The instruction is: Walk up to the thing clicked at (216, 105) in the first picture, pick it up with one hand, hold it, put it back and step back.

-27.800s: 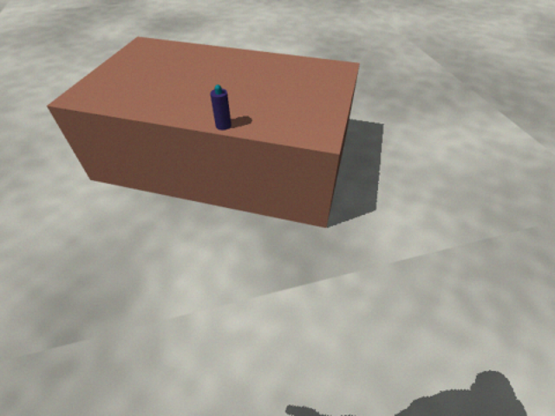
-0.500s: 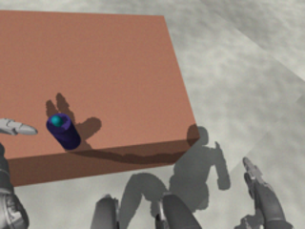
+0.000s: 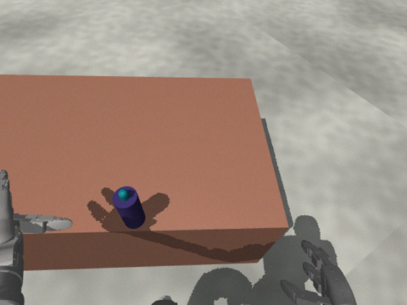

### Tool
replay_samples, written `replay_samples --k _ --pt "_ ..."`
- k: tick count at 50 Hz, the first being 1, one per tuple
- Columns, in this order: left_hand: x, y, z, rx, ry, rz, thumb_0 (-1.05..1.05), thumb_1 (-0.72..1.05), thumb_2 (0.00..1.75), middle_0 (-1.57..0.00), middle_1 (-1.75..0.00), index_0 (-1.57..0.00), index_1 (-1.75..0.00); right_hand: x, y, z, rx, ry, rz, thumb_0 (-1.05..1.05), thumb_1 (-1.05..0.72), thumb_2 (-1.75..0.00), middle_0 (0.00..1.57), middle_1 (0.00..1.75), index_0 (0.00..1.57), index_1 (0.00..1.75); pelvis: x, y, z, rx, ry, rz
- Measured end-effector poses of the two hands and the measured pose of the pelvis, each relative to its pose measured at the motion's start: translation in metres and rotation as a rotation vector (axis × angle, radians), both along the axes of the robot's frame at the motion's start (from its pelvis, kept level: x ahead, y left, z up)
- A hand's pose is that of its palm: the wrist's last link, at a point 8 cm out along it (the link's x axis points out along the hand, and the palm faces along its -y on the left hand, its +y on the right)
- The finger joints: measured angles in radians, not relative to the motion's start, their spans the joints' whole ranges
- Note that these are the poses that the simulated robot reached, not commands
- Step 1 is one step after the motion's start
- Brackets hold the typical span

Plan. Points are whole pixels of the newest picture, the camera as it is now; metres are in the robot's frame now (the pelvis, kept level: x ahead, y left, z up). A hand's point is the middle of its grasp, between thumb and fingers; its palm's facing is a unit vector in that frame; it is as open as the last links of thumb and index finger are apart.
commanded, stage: home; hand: left
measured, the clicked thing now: (129, 206) +0.40 +0.21 -0.18
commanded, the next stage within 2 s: none
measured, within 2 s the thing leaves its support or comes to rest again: neither
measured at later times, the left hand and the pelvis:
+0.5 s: hand (126, 298) +0.16 +0.15 -0.05, palm faces +0.11 -0.97 -0.21, open 17.6 cm; pelvis +0.00 -0.02 +0.00, yaw +1 degrees
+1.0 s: hand (126, 300) +0.16 +0.15 -0.05, palm faces +0.12 -0.96 -0.24, open 17.6 cm; pelvis -0.01 -0.03 +0.00, yaw +0 degrees
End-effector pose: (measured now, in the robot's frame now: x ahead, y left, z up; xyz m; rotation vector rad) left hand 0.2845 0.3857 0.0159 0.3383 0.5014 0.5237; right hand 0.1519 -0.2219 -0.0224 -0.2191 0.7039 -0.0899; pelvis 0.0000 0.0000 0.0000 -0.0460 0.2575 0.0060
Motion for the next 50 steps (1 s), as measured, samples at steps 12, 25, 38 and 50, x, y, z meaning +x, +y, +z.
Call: replay_samples --k 12,25,38,50 --pt "-0.067 -0.115 -0.034 -0.173 0.029 -0.195 -0.01 -0.49 0.08 -0.07 -0.06 -0.06 -0.06 0.002 -0.006 0.000 -0.012 -0.004 -0.039 0.01 -0.69 -0.78 0.19 0.27 0.19 0.27 0.003 -0.006 0.008 0.018 -0.073 -0.003" --pt "-0.145 -0.186 -0.044 -0.277 0.131 -0.261 -0.01 -0.56 0.04 -0.06 -0.05 -0.05 -0.05 0.002 -0.020 -0.005 0.010 -0.057 -0.058 0.01 -0.81 -0.85 0.20 0.29 0.20 0.29 -0.003 -0.020 0.004 0.044 -0.096 0.002" --pt "-0.145 -0.192 -0.038 -0.233 0.087 -0.277 -0.01 -0.57 0.03 -0.05 -0.04 -0.05 -0.04 -0.014 -0.034 -0.004 -0.003 -0.076 -0.071 0.01 -0.89 -0.90 0.21 0.30 0.21 0.30 -0.012 -0.031 -0.001 0.053 -0.102 0.002" --pt "-0.150 -0.188 -0.040 -0.228 0.085 -0.265 -0.01 -0.57 0.04 -0.06 -0.05 -0.05 -0.04 -0.014 -0.033 -0.003 -0.009 -0.082 -0.077 0.01 -0.89 -0.90 0.21 0.31 0.21 0.30 -0.013 -0.029 -0.003 0.054 -0.100 -0.003"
